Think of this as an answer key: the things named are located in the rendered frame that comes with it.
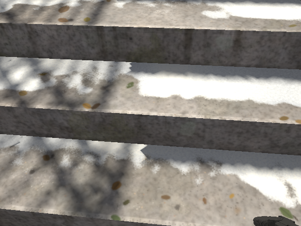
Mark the robot right hand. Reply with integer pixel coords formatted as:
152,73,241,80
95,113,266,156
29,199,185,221
253,216,299,226

